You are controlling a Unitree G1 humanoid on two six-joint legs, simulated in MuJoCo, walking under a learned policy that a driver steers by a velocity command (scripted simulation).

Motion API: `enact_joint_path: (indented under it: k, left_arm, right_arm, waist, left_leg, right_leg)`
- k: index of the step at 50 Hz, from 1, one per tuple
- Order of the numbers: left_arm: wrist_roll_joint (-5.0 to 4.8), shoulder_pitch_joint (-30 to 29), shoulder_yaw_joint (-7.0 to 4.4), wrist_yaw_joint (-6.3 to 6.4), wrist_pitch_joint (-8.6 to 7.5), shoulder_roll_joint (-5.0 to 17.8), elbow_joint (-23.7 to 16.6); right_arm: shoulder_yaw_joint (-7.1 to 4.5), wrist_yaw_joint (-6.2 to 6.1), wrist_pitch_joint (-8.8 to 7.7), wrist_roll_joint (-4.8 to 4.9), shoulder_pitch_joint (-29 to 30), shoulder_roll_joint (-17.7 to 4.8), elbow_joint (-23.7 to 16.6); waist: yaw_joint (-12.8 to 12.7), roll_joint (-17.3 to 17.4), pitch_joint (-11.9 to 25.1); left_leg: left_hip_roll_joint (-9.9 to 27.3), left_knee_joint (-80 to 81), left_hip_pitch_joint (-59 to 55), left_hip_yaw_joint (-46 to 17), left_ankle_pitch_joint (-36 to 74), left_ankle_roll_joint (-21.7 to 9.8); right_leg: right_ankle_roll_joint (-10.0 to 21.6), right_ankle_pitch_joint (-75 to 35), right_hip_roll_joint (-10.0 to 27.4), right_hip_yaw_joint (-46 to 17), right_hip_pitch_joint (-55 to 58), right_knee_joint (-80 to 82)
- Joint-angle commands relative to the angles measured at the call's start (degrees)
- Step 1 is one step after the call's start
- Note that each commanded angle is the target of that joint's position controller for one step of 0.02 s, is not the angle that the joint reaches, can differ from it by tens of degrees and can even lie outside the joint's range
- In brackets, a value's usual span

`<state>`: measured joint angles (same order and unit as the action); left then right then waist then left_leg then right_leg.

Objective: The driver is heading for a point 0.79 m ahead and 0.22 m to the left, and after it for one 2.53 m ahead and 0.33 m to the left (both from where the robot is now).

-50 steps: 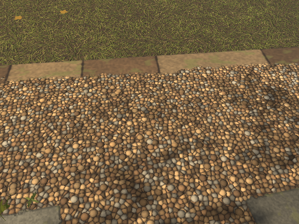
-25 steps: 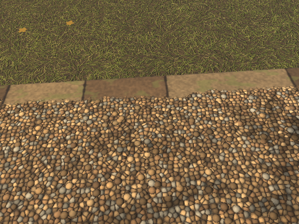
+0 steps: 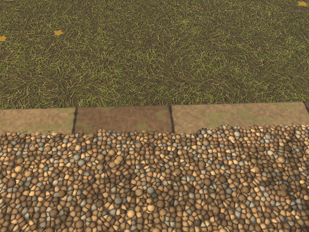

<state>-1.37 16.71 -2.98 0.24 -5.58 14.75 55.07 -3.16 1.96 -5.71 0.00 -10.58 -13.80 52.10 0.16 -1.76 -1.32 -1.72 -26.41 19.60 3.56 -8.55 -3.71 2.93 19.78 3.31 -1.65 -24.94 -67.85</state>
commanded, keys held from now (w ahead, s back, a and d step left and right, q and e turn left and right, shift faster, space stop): w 0.40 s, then w+q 0.60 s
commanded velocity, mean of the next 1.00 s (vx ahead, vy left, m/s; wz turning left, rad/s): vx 0.50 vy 0.00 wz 0.23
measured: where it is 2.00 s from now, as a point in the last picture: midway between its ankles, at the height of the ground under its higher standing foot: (113, 126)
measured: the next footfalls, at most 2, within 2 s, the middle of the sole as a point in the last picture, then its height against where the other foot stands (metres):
right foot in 0.42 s outside the picture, level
left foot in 1.00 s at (128, 187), level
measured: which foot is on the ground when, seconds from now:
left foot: down 0.00-0.44, up 0.46-0.98, down 1.00-1.00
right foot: up 0.00-0.40, down 0.42-1.00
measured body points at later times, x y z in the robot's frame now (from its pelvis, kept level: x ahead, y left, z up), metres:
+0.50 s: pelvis +0.28 -0.06 -0.01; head +0.31 -0.06 +0.44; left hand +0.46 +0.19 -0.11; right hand +0.25 -0.32 -0.16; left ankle +0.10 +0.08 -0.67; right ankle +0.38 -0.15 -0.74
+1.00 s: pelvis +0.54 +0.00 -0.02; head +0.57 +0.01 +0.43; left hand +0.47 +0.26 -0.16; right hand +0.79 -0.19 -0.12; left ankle +0.64 +0.11 -0.74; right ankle +0.38 -0.15 -0.73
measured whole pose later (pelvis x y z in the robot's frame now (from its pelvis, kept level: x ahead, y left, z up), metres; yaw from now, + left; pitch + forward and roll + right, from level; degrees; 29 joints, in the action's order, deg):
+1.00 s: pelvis +0.54 +0.00 -0.02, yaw +16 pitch +2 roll -2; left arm -0.9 18.9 -4.6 1.7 -3.0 14.3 56.3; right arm -4.3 3.3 -2.1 1.5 -2.9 -13.1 45.8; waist -1.9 0.7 -2.1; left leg 1.1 -35.0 29.9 4.6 -7.0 -7.7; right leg -2.6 27.2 3.7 17.8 5.8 -24.8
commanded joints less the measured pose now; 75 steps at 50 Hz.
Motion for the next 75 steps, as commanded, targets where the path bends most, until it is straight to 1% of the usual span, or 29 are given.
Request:
enact_joint_path:
  k: [1,4,10,16,19,21,22,23,24,25,26,29,35,39,44,47,49,50,51,52,53,54,55,57,61,66,70,73,75]
  left_arm:
    - [0.34,2.8,-1.34,0.57,0.58,3.0,-2.7]
    - [0.85,-1.6,-1.71,0.86,1.32,3.3,-4.4]
    - [0.84,-13.5,-1.25,-0.05,0.7,1.7,-7.9]
    - [0.14,-22.1,-0.49,-1.98,-0.11,1.8,-11.3]
    - [0.07,-18.8,-1.13,-2.64,-0.64,3.9,-11.2]
    - [0.49,-3.8,-3.48,-2.09,-0.77,8.2,-6.7]
    - [1.35,7.2,-4.71,-1.38,-0.73,12.9,-4.8]
    - [1.4,9.2,-4.89,-1.77,-0.57,15.1,-3.8]
    - [1.21,8.3,-3.38,-1.66,-0.71,9.3,-4.3]
    - [1.16,3.3,-2.66,-1.37,-0.91,7.3,-5.1]
    - [1.32,-1.6,-2.07,-1.4,-1.06,5.9,-5.8]
    - [2.29,-5.7,-1.34,-1.59,-1.59,2.4,-5.0]
    - [2.66,-2.9,-2.25,0.17,-1.58,5.3,-2.8]
    - [2.25,-1.4,-2.4,1.08,-1.03,6.3,-2.4]
    - [1.28,3.3,-3.06,1.45,0.77,7.8,-0.8]
    - [0.49,1.2,-3.75,1.71,1.7,10.1,-1.6]
    - [0.07,-1.2,-4.06,1.92,2.45,11.7,-2.4]
    - [0.06,-1.9,-3.81,1.92,2.39,11.4,-3.0]
    - [2.13,-0.4,-2.26,1.59,1.6,5.7,-5.1]
    - [1.27,1.8,-0.64,0.67,-1.03,1.9,-7.8]
    - [-1.03,-5.8,-1.69,-0.09,-2.94,6.4,-9.3]
    - [-1.62,-7.9,-1.7,-0.31,-3.82,6.7,-10.0]
    - [-0.36,-7.7,-1.89,0.2,-3.92,6.5,-8.9]
    - [1.08,-6.3,-2.9,0.47,-2.38,7.7,-8.6]
    - [2.21,-10.5,-2.56,0.85,-0.45,5.4,-10.9]
    - [1.53,-20.7,-1.59,0.01,-0.94,3.7,-14.3]
    - [0.93,-24.3,-1.68,-1.08,-1.89,5.4,-16.6]
    - [0.83,-20.6,-2.15,-1.73,-2.86,7.3,-16.0]
    - [2.03,-9.7,-3.25,-1.59,-3.38,9.8,-12.9]
  right_arm:
    - [-0.68,0.17,-0.92,-0.48,-1.2,-4.5,-1.4]
    - [-1.26,-0.84,-1.1,-0.39,-4.3,-7.2,0.2]
    - [-1.09,-2.23,-0.23,0.32,-9.7,-7.9,2.1]
    - [-1.57,-2.59,1.14,0.83,-14.7,-8.7,5.0]
    - [-2.15,-2.86,1.8,1.03,-13.0,-9.8,5.0]
    - [-1.65,-2.74,2.21,0.96,-10.9,-8.6,4.3]
    - [-0.58,-2.6,2.08,-0.09,-11.4,-6.4,2.8]
    - [1.55,-2.03,0.87,0.53,-18.9,1.6,3.2]
    - [-0.17,-1.94,-0.21,2.1,-14.7,-5.5,3.8]
    - [-1.08,-1.97,-0.71,3.21,-9.4,-8.3,1.9]
    - [-1.17,-2.43,-0.59,3.02,-7.0,-7.8,1.5]
    - [-1.81,-2.68,1.7,2.32,-9.0,-4.3,2.3]
    - [-2.44,-2.49,3.34,1.55,-2.8,-3.3,-0.5]
    - [-1.9,-1.13,2.98,1.1,4.0,-2.3,-3.1]
    - [-1.04,0.7,3.01,1.24,11.9,-1.4,-7.8]
    - [-1.88,1.55,3.23,1.42,10.4,-3.4,-9.7]
    - [-3.97,1.46,3.4,1.77,-0.1,-7.3,-8.0]
    - [-6.09,0.59,3.53,1.81,-9.5,-11.3,-5.6]
    - [-7.43,-0.7,3.9,1.72,-13.8,-17.2,-4.4]
    - [-6.86,-0.22,2.78,0.99,-12.5,-18.6,-6.4]
    - [-5.42,0.09,2.15,0.56,-12.9,-13.5,-6.3]
    - [-4.71,0.02,1.58,0.83,-10.2,-10.8,-6.5]
    - [-4.16,0.04,1.29,1.12,-5.4,-9.1,-7.6]
    - [-3.08,-0.39,1.17,0.65,-1.3,-6.3,-9.2]
    - [-3.8,-1.99,0.93,0.98,-4.6,-9.8,-9.1]
    - [-3.63,-2.93,1.75,1.21,-8.5,-9.8,-8.7]
    - [-3.59,-3.12,2.26,1.57,-11.1,-9.7,-7.7]
    - [-3.63,-3.66,2.82,1.11,-10.5,-9.7,-7.9]
    - [-2.73,-3.35,2.73,0.59,-9.5,-7.5,-8.4]
  waist:
    - [-1.2,7.0,3.4]
    - [-1.0,5.2,0.8]
    - [2.3,5.0,-1.4]
    - [4.6,5.1,-4.3]
    - [1.6,6.7,-1.9]
    - [-5.8,6.1,7.1]
    - [-9.0,-1.0,16.3]
    - [-5.0,-15.9,23.5]
    - [-7.2,-8.7,20.8]
    - [-6.2,-6.6,12.7]
    - [-4.0,-2.2,8.5]
    - [0.1,-3.6,3.5]
    - [0.2,-1.3,-1.0]
    - [-1.7,-0.7,-2.9]
    - [-4.1,-0.2,-5.4]
    - [-1.2,-2.7,-2.4]
    - [5.3,-4.2,4.0]
    - [10.0,-1.8,8.9]
    - [7.8,11.0,12.4]
    - [3.7,15.4,21.2]
    - [6.8,8.1,18.1]
    - [5.4,6.4,11.4]
    - [2.5,1.4,7.7]
    - [-0.9,2.4,5.4]
    - [-0.7,3.2,3.0]
    - [3.2,6.7,0.9]
    - [4.5,7.4,0.6]
    - [2.3,9.5,1.4]
    - [-2.5,9.4,7.6]
  left_leg:
    - [14.2,17.3,-8.2,-16.0,4.3,-9.1]
    - [14.2,19.5,-8.4,-12.9,9.3,-10.1]
    - [12.4,20.3,-12.9,-8.0,10.2,-7.6]
    - [16.1,16.5,-23.0,-8.1,11.5,-7.4]
    - [17.1,10.9,-25.3,-7.8,23.6,-5.9]
    - [12.5,-6.1,-19.6,-4.8,36.4,-3.5]
    - [8.4,-25.1,-5.9,-2.5,18.4,-1.4]
    - [-1.9,-43.4,15.6,-4.8,-22.5,1.5]
    - [0.8,-49.7,20.7,-12.7,-24.1,0.4]
    - [3.5,-50.1,23.5,-11.6,-18.8,-0.5]
    - [6.5,-47.6,20.9,-10.2,-13.3,-0.3]
    - [9.9,-41.7,13.4,-10.3,-6.7,-0.1]
    - [9.5,-31.5,22.0,-11.4,5.6,1.5]
    - [8.7,-20.1,21.4,-6.9,13.1,1.6]
    - [7.7,-12.7,24.7,-2.3,8.2,-0.1]
    - [3.7,-11.3,16.5,2.5,0.2,-2.7]
    - [-1.0,-9.4,1.5,4.9,-2.4,-5.6]
    - [-1.9,-4.9,-14.3,1.9,1.0,-8.0]
    - [10.9,-3.2,-30.3,-20.3,0.6,-13.1]
    - [21.4,7.2,-42.2,-52.1,-6.9,-23.3]
    - [20.0,10.3,-41.4,-47.5,-5.5,-19.5]
    - [17.8,9.8,-34.3,-37.8,-1.3,-17.0]
    - [15.0,9.8,-25.4,-31.0,3.5,-14.7]
    - [11.9,11.9,-14.7,-24.8,10.9,-13.2]
    - [9.7,14.0,-8.6,-20.2,16.8,-13.0]
    - [6.4,13.0,-6.8,-18.3,8.9,-9.0]
    - [8.5,8.9,-11.2,-23.3,5.9,-8.2]
    - [10.8,4.1,-15.9,-26.4,9.8,-7.4]
    - [7.0,-7.0,-15.2,-22.6,22.5,-5.0]
  right_leg:
    - [0.2,-5.5,5.4,-2.1,-8.3,1.5]
    - [-1.3,-11.8,6.0,-1.7,-13.2,8.2]
    - [-2.3,-26.2,3.9,0.4,-15.2,27.5]
    - [-1.0,-21.8,2.0,1.3,-16.8,36.6]
    - [1.4,-15.9,-0.3,2.9,-9.1,38.9]
    - [4.4,-17.1,-2.9,4.6,13.6,40.0]
    - [8.2,-17.7,9.0,-8.8,32.9,38.8]
    - [16.1,-7.3,21.4,-35.1,49.7,46.2]
    - [13.3,-2.4,19.8,-36.0,46.3,49.3]
    - [10.5,-5.0,18.3,-26.6,38.3,50.5]
    - [9.1,-9.7,16.3,-19.8,29.6,52.5]
    - [7.1,-14.3,11.7,-7.6,17.2,58.2]
    - [7.1,-22.3,11.4,3.2,17.6,61.3]
    - [5.7,-23.6,10.8,9.2,19.9,62.0]
    - [5.4,-30.0,13.8,12.7,30.1,58.0]
    - [3.8,-52.1,14.3,15.2,32.2,49.8]
    - [2.1,-64.8,13.0,16.5,30.0,34.1]
    - [-0.3,-56.3,10.4,17.0,21.6,19.9]
    - [-3.2,-15.0,3.9,16.3,1.4,-0.2]
    - [-4.4,15.5,-6.5,2.4,-14.5,-13.9]
    - [-2.9,11.8,-3.2,-4.0,-21.0,-15.1]
    - [-1.4,6.4,-0.6,-3.3,-22.4,-11.1]
    - [-1.4,2.2,2.0,-3.2,-18.7,-6.0]
    - [-2.4,-1.6,4.3,-3.2,-11.1,0.4]
    - [-5.7,-8.7,3.1,-1.3,-11.1,12.1]
    - [-5.9,-24.0,-1.2,-0.7,-8.1,32.6]
    - [-4.8,-23.9,-2.9,-2.0,-6.2,39.2]
    - [-2.8,-18.3,-3.0,-1.6,-2.8,41.2]
    - [1.3,-19.5,-2.3,-0.5,12.5,42.6]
